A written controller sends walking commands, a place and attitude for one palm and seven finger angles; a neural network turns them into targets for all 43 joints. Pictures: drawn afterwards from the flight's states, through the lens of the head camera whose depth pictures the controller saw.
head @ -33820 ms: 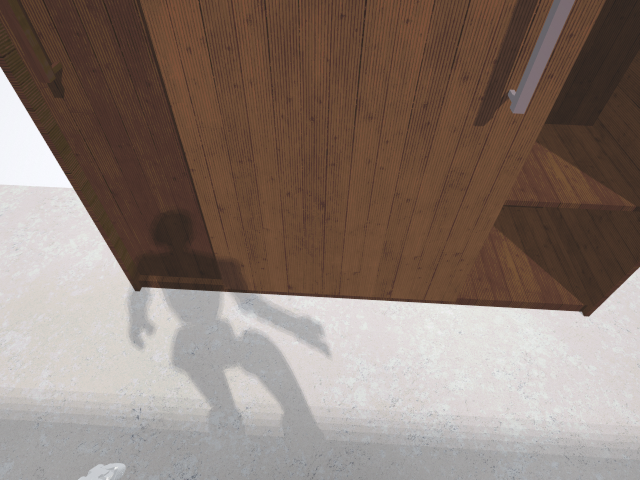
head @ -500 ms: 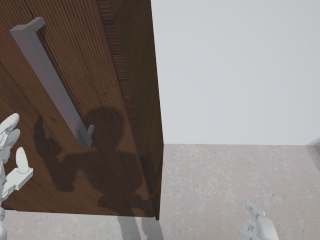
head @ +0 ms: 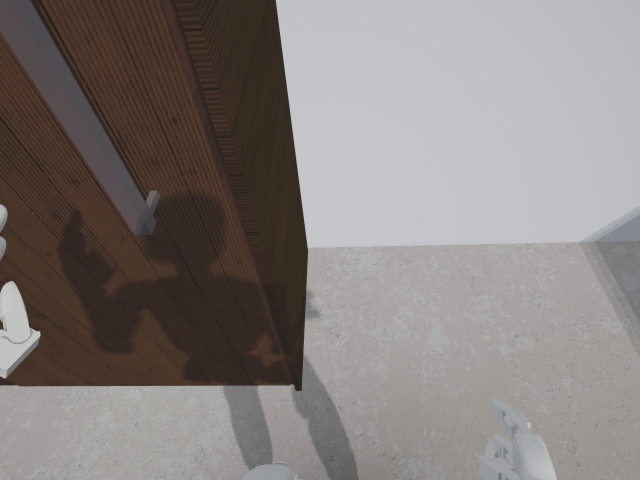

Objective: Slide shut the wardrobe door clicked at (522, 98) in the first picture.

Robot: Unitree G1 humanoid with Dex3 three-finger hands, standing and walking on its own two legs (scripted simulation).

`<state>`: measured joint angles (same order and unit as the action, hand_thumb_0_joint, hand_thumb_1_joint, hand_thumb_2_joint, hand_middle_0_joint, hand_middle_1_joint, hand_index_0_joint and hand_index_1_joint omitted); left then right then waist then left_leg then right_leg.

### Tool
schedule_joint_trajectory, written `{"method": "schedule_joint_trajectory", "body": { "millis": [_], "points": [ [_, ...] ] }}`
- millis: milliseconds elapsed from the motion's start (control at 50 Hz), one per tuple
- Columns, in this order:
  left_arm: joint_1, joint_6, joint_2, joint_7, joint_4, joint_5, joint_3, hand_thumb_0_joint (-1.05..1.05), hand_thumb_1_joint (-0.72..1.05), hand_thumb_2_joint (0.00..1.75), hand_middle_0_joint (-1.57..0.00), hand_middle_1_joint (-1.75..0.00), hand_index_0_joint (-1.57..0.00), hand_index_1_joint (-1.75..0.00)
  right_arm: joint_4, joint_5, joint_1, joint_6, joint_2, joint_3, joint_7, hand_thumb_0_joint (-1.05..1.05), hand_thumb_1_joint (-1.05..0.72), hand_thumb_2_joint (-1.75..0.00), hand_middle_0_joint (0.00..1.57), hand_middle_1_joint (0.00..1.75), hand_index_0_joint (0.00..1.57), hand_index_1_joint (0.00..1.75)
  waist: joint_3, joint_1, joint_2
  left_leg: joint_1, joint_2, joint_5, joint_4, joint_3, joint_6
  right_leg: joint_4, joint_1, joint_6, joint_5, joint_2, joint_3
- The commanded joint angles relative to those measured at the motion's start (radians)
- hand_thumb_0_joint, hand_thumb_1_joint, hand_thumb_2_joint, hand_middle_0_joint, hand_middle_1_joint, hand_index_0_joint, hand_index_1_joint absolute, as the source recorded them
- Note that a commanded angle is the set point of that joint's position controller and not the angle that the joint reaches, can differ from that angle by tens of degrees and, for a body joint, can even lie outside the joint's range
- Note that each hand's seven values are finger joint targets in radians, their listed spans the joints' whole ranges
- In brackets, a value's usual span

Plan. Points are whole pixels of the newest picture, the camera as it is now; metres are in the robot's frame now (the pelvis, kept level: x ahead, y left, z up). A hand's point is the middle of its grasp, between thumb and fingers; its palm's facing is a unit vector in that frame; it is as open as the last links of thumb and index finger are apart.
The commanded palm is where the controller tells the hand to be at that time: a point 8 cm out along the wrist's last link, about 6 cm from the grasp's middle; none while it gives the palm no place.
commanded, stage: step back with the hand held close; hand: left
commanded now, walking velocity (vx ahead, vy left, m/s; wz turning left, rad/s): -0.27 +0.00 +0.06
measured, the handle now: (95, 120) +0.42 +0.27 +0.24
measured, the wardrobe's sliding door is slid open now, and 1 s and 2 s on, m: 0.01 0.01 0.01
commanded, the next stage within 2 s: stop stepping back and stand still in 0.50 s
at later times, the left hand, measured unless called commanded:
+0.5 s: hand out of the picture +0.09 +0.28 +0.18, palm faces +0.46 -0.76 -0.45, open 7.4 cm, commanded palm +0.01 +0.32 +0.20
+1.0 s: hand out of the picture -0.01 +0.31 +0.17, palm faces +0.46 -0.79 -0.40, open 7.4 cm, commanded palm -0.08 +0.35 +0.20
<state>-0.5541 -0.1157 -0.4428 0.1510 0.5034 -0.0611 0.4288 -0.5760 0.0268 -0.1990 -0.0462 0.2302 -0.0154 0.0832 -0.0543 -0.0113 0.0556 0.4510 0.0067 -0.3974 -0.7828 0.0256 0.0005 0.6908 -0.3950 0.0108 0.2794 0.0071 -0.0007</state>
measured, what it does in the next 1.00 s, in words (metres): walks backwards: left foot, then right foot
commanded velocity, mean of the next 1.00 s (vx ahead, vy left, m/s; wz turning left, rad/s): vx -0.12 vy -0.03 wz -0.01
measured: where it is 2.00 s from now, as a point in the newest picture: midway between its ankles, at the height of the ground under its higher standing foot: outside the picture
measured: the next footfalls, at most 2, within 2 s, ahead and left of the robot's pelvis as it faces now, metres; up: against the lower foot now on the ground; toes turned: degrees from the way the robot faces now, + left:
left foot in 0.20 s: -0.02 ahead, +0.16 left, +0.00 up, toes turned +5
right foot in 0.38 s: +0.00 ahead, -0.10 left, +0.00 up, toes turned +1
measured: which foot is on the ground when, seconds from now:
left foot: up 0.00-0.18, down 0.20-0.40, up 0.42-0.60, down 0.62-1.00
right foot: down 0.00-0.24, up 0.26-0.36, down 0.38-0.62, up 0.64-0.80, down 0.82-1.00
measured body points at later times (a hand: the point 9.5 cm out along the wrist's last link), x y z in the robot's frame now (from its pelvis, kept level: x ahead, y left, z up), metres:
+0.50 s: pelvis -0.11 +0.01 +0.01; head -0.07 +0.02 +0.46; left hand +0.06 +0.32 +0.20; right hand +0.09 -0.21 -0.08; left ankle -0.10 +0.14 -0.68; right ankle -0.04 -0.10 -0.72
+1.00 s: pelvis -0.21 +0.05 +0.01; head -0.21 +0.06 +0.46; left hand -0.04 +0.35 +0.19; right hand -0.06 -0.20 -0.08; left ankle -0.19 +0.15 -0.72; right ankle -0.16 -0.08 -0.72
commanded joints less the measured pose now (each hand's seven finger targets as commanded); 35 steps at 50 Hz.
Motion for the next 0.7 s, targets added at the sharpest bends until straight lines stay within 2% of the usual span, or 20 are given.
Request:
{"method": "schedule_joint_trajectory", "body": {
  "millis": [0, 40, 120, 140, 180, 220, 280, 340, 360, 400, 420, 460, 520, 560, 580, 600, 620, 640, 660, 680],
  "points": [
    [0.085, -0.064, -0.181, 0.033, 0.228, 0.002, 0.119, 0.0, 0.9, 0.9, -0.2, -0.3, -0.2, -0.3, 0.159, 0.012, 0.084, -0.083, 0.087, -0.043, -0.002, 0.0, -0.9, -0.9, 0.2, 0.3, 0.2, 0.3, 0.132, 0.013, -0.218, -0.02, 0.02, -0.122, -0.319, -0.104, -0.009, -0.371, -0.004, 0.196, -0.164, -0.379, 0.413],
    [0.055, -0.081, -0.189, 0.05, 0.21, 0.01, 0.15, 0.0, 0.9, 0.9, -0.2, -0.3, -0.2, -0.3, 0.15, 0.007, 0.096, -0.073, 0.071, -0.025, 0.008, 0.0, -0.9, -0.9, 0.2, 0.3, 0.2, 0.3, 0.148, 0.013, -0.154, -0.064, 0.036, -0.103, -0.211, -0.081, -0.01, -0.314, 0.02, 0.164, -0.245, -0.334, 0.294],
    [0.003, -0.106, -0.183, 0.07, 0.223, 0.017, 0.163, 0.0, 0.9, 0.9, -0.2, -0.3, -0.2, -0.3, 0.13, -0.01, 0.057, -0.06, 0.081, -0.031, 0.021, 0.0, -0.9, -0.9, 0.2, 0.3, 0.2, 0.3, 0.195, 0.028, -0.11, -0.177, 0.021, 0.058, 0.212, 0.001, 0.005, -0.252, 0.109, 0.089, -0.225, -0.264, 0.183],
    [-0.007, -0.111, -0.18, 0.071, 0.23, 0.012, 0.163, 0.0, 0.9, 0.9, -0.2, -0.3, -0.2, -0.3, 0.131, -0.008, 0.049, -0.06, 0.09, -0.04, 0.025, 0.0, -0.9, -0.9, 0.2, 0.3, 0.2, 0.3, 0.2, 0.029, -0.09, -0.207, 0.051, 0.138, 0.312, -0.011, 0.021, -0.207, 0.118, 0.058, -0.205, -0.224, 0.149],
    [-0.029, -0.12, -0.179, 0.064, 0.271, 0.004, 0.167, 0.0, 0.9, 0.9, -0.2, -0.3, -0.2, -0.3, 0.162, 0.002, 0.067, -0.054, 0.123, -0.054, 0.029, 0.0, -0.9, -0.9, 0.2, 0.3, 0.2, 0.3, 0.201, 0.007, 0.087, -0.202, 0.207, 0.395, 0.378, -0.161, 0.075, -0.08, 0.099, -0.012, -0.147, -0.082, 0.043],
    [0.005, -0.111, -0.185, 0.058, 0.264, 0.0, 0.192, 0.0, 0.9, 0.9, -0.2, -0.3, -0.2, -0.3, 0.158, -0.01, 0.093, -0.059, 0.107, -0.049, 0.027, 0.0, -0.9, -0.9, 0.2, 0.3, 0.2, 0.3, 0.159, 0.006, 0.22, -0.041, 0.276, 0.427, 0.417, -0.214, 0.105, 0.081, 0.108, -0.036, 0.068, -0.037, -0.012],
    [0.036, -0.112, -0.161, 0.045, 0.256, 0.001, 0.167, 0.0, 0.9, 0.9, -0.2, -0.3, -0.2, -0.3, 0.134, -0.015, 0.071, -0.078, 0.107, -0.056, 0.015, 0.0, -0.9, -0.9, 0.2, 0.3, 0.2, 0.3, 0.133, 0.001, 0.162, -0.074, 0.275, 0.612, 0.335, -0.167, 0.105, 0.066, 0.077, -0.034, 0.1, -0.027, 0.001],
    [0.045, -0.102, -0.129, 0.028, 0.217, 0.012, 0.126, 0.0, 0.9, 0.9, -0.2, -0.3, -0.2, -0.3, 0.125, -0.011, 0.076, -0.079, 0.117, -0.052, -0.01, 0.0, -0.9, -0.9, 0.2, 0.3, 0.2, 0.3, 0.129, 0.001, 0.058, -0.063, 0.225, 0.504, 0.224, -0.115, 0.062, -0.171, 0.153, -0.023, -0.145, -0.067, 0.019],
    [0.062, -0.098, -0.146, 0.026, 0.191, 0.016, 0.127, 0.0, 0.9, 0.9, -0.2, -0.3, -0.2, -0.3, 0.123, -0.012, 0.082, -0.071, 0.11, -0.053, -0.009, 0.0, -0.9, -0.9, 0.2, 0.3, 0.2, 0.3, 0.1, 0.012, -0.058, -0.02, 0.159, 0.356, 0.147, -0.068, 0.031, -0.244, 0.141, 0.008, -0.357, -0.141, 0.116],
    [0.072, -0.09, -0.132, 0.02, 0.161, 0.002, 0.092, 0.0, 0.9, 0.9, -0.2, -0.3, -0.2, -0.3, 0.131, 0.001, 0.066, -0.062, 0.09, -0.07, -0.019, 0.0, -0.9, -0.9, 0.2, 0.3, 0.2, 0.3, 0.156, 0.006, -0.311, 0.002, 0.001, -0.082, -0.144, -0.016, -0.023, -0.396, 0.09, 0.139, -0.282, -0.367, 0.387],
    [0.058, -0.093, -0.157, 0.022, 0.196, 0.006, 0.1, 0.0, 0.9, 0.9, -0.2, -0.3, -0.2, -0.3, 0.142, -0.001, 0.093, -0.058, 0.077, -0.066, -0.018, 0.0, -0.9, -0.9, 0.2, 0.3, 0.2, 0.3, 0.16, -0.009, -0.268, 0.012, 0.01, -0.127, -0.28, -0.068, -0.017, -0.41, 0.072, 0.171, -0.218, -0.396, 0.392],
    [0.043, -0.094, -0.193, 0.031, 0.244, 0.01, 0.143, 0.0, 0.9, 0.9, -0.2, -0.3, -0.2, -0.3, 0.155, -0.004, 0.127, -0.049, 0.058, -0.039, -0.014, 0.0, -0.9, -0.9, 0.2, 0.3, 0.2, 0.3, 0.178, -0.009, -0.18, -0.006, 0.036, -0.12, -0.262, -0.093, -0.019, -0.345, 0.065, 0.177, -0.297, -0.36, 0.312],
    [0.033, -0.111, -0.195, 0.043, 0.31, 0.012, 0.16, 0.0, 0.9, 0.9, -0.2, -0.3, -0.2, -0.3, 0.154, -0.012, 0.1, -0.034, 0.058, -0.028, 0.003, 0.0, -0.9, -0.9, 0.2, 0.3, 0.2, 0.3, 0.2, 0.009, -0.166, -0.134, 0.032, -0.046, 0.045, -0.032, -0.009, -0.301, 0.061, 0.114, -0.218, -0.291, 0.213],
    [0.031, -0.121, -0.206, 0.049, 0.328, 0.006, 0.167, 0.0, 0.9, 0.9, -0.2, -0.3, -0.2, -0.3, 0.138, -0.013, 0.061, -0.037, 0.085, -0.048, 0.017, 0.0, -0.9, -0.9, 0.2, 0.3, 0.2, 0.3, 0.186, 0.027, -0.078, -0.247, 0.063, 0.075, 0.339, -0.029, 0.015, -0.205, 0.004, 0.047, -0.077, -0.217, 0.139],
    [0.059, -0.142, -0.191, 0.05, 0.378, 0.006, 0.157, 0.0, 0.9, 0.9, -0.2, -0.3, -0.2, -0.3, 0.152, -0.017, 0.057, -0.052, 0.12, -0.058, 0.023, 0.0, -0.9, -0.9, 0.2, 0.3, 0.2, 0.3, 0.172, 0.027, 0.124, -0.24, 0.222, 0.141, 0.446, -0.219, 0.088, -0.029, -0.075, -0.005, 0.013, -0.094, 0.058],
    [0.051, -0.148, -0.191, 0.062, 0.367, 0.009, 0.173, 0.0, 0.9, 0.9, -0.2, -0.3, -0.2, -0.3, 0.173, -0.02, 0.064, -0.073, 0.125, -0.065, 0.022, 0.0, -0.9, -0.9, 0.2, 0.3, 0.2, 0.3, 0.165, 0.029, 0.321, -0.185, 0.358, 0.266, 0.499, -0.311, 0.15, 0.221, -0.095, -0.037, 0.228, 0.017, -0.023],
    [0.008, -0.137, -0.192, 0.068, 0.301, 0.002, 0.194, 0.0, 0.9, 0.9, -0.2, -0.3, -0.2, -0.3, 0.15, -0.022, 0.052, -0.091, 0.096, -0.064, 0.021, 0.0, -0.9, -0.9, 0.2, 0.3, 0.2, 0.3, 0.173, 0.04, 0.271, -0.133, 0.365, 0.229, 0.508, -0.342, 0.17, 0.404, -0.092, -0.032, 0.247, 0.016, 0.029],
    [-0.001, -0.126, -0.186, 0.062, 0.303, -0.007, 0.195, 0.0, 0.9, 0.9, -0.2, -0.3, -0.2, -0.3, 0.139, -0.027, 0.044, -0.095, 0.108, -0.074, 0.008, 0.0, -0.9, -0.9, 0.2, 0.3, 0.2, 0.3, 0.157, 0.043, 0.228, -0.115, 0.328, 0.244, 0.466, -0.308, 0.175, 0.458, -0.088, -0.037, 0.206, 0.01, 0.061],
    [0.027, -0.128, -0.214, 0.054, 0.341, -0.007, 0.215, 0.0, 0.9, 0.9, -0.2, -0.3, -0.2, -0.3, 0.132, -0.021, 0.037, -0.105, 0.102, -0.081, -0.003, 0.0, -0.9, -0.9, 0.2, 0.3, 0.2, 0.3, 0.183, 0.035, 0.16, -0.136, 0.289, 0.22, 0.426, -0.243, 0.16, 0.424, -0.077, -0.044, 0.182, 0.0, 0.055],
    [-0.009, -0.121, -0.167, 0.053, 0.31, -0.008, 0.184, 0.0, 0.9, 0.9, -0.2, -0.3, -0.2, -0.3, 0.13, -0.013, 0.057, -0.116, 0.098, -0.072, -0.013, 0.0, -0.9, -0.9, 0.2, 0.3, 0.2, 0.3, 0.139, 0.028, 0.143, -0.096, 0.258, 0.144, 0.43, -0.185, 0.136, 0.331, -0.041, -0.045, 0.184, -0.003, 0.028]
  ]
}}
